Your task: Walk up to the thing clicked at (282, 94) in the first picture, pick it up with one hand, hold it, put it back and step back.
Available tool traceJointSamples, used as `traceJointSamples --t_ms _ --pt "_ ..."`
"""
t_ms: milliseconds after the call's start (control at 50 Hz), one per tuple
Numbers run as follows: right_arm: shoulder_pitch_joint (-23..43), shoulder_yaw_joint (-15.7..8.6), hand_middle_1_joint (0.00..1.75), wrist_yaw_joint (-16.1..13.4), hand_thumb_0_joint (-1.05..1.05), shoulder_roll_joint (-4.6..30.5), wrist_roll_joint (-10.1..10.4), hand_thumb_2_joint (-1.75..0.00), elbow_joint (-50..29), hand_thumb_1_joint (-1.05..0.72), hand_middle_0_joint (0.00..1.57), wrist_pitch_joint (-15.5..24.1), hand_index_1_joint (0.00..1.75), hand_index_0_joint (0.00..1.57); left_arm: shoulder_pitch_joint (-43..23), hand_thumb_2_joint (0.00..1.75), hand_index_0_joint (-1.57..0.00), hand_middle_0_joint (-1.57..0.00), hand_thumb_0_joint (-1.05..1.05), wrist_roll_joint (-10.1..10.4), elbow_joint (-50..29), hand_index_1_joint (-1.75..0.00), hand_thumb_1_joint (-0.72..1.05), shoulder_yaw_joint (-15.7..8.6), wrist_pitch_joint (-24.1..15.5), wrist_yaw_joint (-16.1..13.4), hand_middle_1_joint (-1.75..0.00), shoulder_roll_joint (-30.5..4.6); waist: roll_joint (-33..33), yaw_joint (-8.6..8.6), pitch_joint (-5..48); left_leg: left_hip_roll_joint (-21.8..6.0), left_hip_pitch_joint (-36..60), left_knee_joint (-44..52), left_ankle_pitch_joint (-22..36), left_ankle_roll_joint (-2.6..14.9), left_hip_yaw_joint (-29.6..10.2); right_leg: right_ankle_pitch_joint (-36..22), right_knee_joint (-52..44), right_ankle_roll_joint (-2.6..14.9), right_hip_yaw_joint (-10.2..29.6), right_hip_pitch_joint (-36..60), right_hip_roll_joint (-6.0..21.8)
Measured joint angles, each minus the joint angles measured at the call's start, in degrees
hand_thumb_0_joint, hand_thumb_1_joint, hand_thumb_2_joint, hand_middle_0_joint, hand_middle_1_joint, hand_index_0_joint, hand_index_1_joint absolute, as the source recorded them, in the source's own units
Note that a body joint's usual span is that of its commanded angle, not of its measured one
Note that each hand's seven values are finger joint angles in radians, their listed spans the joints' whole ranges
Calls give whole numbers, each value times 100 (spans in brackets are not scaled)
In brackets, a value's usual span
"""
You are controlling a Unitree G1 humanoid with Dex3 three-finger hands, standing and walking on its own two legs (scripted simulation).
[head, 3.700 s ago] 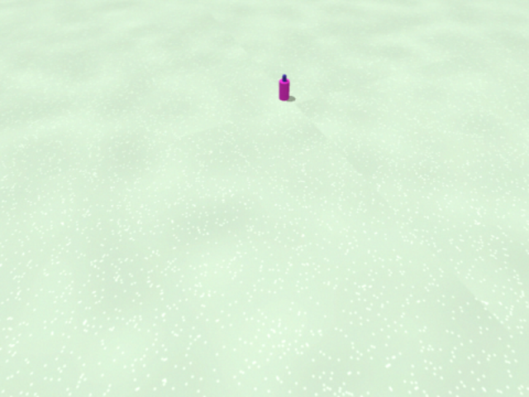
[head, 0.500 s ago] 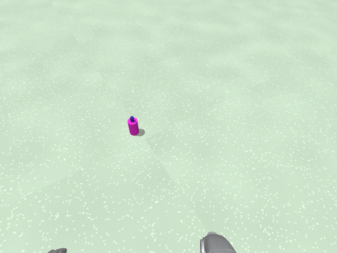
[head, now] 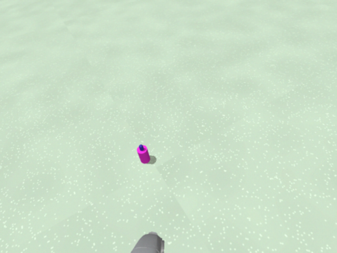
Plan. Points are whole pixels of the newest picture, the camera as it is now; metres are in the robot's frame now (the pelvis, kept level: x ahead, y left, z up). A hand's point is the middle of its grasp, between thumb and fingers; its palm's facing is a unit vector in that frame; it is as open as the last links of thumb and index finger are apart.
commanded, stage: walk up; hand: left
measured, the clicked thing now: (143, 152) +0.82 +0.33 -0.69
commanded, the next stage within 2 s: none
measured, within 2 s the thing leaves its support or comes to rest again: neither
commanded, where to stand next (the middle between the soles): +0.47 +0.04 m, yaw -1 degrees
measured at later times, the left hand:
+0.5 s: hand (76, 218) +0.23 +0.35 -0.16, palm faces -0.05 -0.95 -0.32, open 7.4 cm
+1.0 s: hand (103, 163) +0.40 +0.30 -0.12, palm faces -0.05 -0.91 -0.41, open 7.4 cm
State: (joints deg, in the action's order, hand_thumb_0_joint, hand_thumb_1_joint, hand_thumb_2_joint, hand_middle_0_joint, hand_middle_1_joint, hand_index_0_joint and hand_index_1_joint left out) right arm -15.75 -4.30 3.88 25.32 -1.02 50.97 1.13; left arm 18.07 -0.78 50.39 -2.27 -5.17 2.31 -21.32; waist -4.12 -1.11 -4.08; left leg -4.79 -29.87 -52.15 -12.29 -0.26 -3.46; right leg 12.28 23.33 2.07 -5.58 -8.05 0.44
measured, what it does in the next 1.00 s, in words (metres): walks ahead: left foot, then right foot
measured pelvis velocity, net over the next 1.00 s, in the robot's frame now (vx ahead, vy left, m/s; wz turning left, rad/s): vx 0.33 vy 0.03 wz -0.04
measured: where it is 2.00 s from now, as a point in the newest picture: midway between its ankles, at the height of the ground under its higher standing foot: (183, 215)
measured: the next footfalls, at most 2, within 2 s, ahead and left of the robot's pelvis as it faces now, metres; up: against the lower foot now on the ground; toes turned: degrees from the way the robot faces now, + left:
left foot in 0.18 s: +0.21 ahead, +0.18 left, +0.00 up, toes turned +6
right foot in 0.70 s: +0.40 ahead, -0.08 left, +0.00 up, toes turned -6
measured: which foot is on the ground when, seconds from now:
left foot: up 0.00-0.16, down 0.18-0.72, up 0.74-1.00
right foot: down 0.00-0.20, up 0.22-0.68, down 0.70-1.00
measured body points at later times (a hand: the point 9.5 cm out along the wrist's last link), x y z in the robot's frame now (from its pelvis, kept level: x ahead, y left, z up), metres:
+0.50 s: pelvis +0.18 +0.08 +0.00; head +0.19 +0.10 +0.45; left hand +0.23 +0.40 -0.13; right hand +0.23 -0.24 -0.10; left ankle +0.17 +0.17 -0.74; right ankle +0.26 -0.09 -0.68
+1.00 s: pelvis +0.33 +0.03 +0.00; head +0.34 +0.00 +0.45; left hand +0.41 +0.34 -0.09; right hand +0.38 -0.29 -0.13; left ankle +0.40 +0.21 -0.68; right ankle +0.36 -0.07 -0.74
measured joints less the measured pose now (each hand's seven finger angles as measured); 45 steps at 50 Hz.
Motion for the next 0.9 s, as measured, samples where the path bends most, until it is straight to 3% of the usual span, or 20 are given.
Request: traceJointSamples --t_ms 80,180,220,280,340,420,520,640,700,740,800,840,900 --pt "21 -34 30 85 0 -7 -77 -90 91 -91 20 -35 30 20 160 90 -20 -20 0 -38 -22 -30 90 -77 -1 15 -30 -138 80 -79 31 -140 77 1004 171 -33 226 267 9 -82 -56 208 13" --pt "60 -25 30 124 1 -66 -87 -90 115 -91 20 78 30 20 317 90 -20 -20 0 -36 27 -30 90 -113 58 19 -30 -352 275 -119 106 -90 669 1919 262 106 467 938 549 -305 -95 303 147" --pt "151 -25 30 68 1 -180 -113 -90 87 -91 20 190 30 20 296 90 -20 -20 1 -24 94 -30 90 -130 137 -19 -30 -442 620 -104 23 159 801 1767 216 86 673 1266 1355 -203 58 99 482" --pt "171 22 30 -13 0 -244 -41 -90 -114 -91 20 330 30 20 210 90 -20 -20 1 11 192 -30 91 -48 263 -78 -30 -347 579 29 -47 139 966 1550 -151 160 701 1517 3249 -27 499 -696 201" --pt "74 119 30 -89 0 -383 33 -90 -184 -91 20 363 30 20 97 90 -20 -20 1 66 203 -30 91 15 271 -55 -30 -373 690 108 -70 201 1413 1955 -139 179 755 1097 3844 19 766 -1327 105" --pt "-102 202 30 -126 0 -456 64 -90 -184 -91 20 383 30 20 -40 90 -20 -20 1 104 126 -30 91 -21 285 5 -30 -395 839 132 -96 360 1902 2418 -138 231 849 427 3608 -87 972 -1896 247" --pt "-297 169 30 -162 0 -429 30 -90 -188 -90 20 378 30 21 -75 90 -20 -20 0 44 179 -30 91 -54 387 85 -30 -347 809 141 -51 456 2420 2830 -253 224 1013 -40 2987 -229 925 -2203 372" --pt "-458 102 30 -186 0 -285 10 -90 -218 -90 20 299 30 21 -250 90 -20 -20 1 -16 160 -30 91 -57 379 154 -30 -247 627 202 -131 495 2758 2790 -654 120 1124 -281 1623 -169 561 -1928 486" --pt "-510 89 30 -196 0 -203 7 -90 -252 -90 20 223 30 21 -342 90 -20 -20 1 -28 100 -30 91 -62 276 154 -30 -199 489 237 -156 415 2746 2286 -1134 5 1135 -377 987 -84 428 -1496 390" --pt "-456 74 30 -222 0 -131 29 -90 -220 -91 20 160 30 20 -474 90 -20 -20 1 -49 74 -30 91 -80 175 105 -30 -73 138 259 -273 89 2518 1423 -1434 126 986 -318 1127 -71 237 -1369 153" --pt "-356 165 30 -234 1 -210 43 -90 -163 -91 20 55 30 20 -513 90 -20 -20 0 1 -115 -30 91 -47 66 47 -30 -32 214 135 -303 335 1748 -345 -1659 245 615 -19 1310 -4 285 -1249 198" --pt "-276 194 30 -219 1 -189 70 -90 -132 -91 20 33 30 20 -458 90 -20 -20 0 58 -180 -30 91 -6 54 4 -30 33 220 64 -275 426 1271 -981 -1508 259 461 -37 1079 6 330 -1018 221" --pt "-185 166 30 -179 1 -115 91 -90 -161 -91 20 31 30 20 -290 90 -20 -20 0 69 -198 -30 90 46 49 -36 -30 90 132 31 -190 305 735 -964 -994 225 236 -123 659 -14 338 -684 160"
